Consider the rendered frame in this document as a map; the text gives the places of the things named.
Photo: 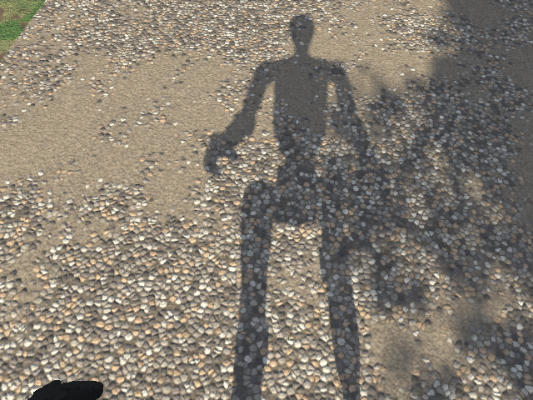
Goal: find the left robot hand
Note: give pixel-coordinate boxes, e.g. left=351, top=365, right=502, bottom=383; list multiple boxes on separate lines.
left=28, top=380, right=103, bottom=400

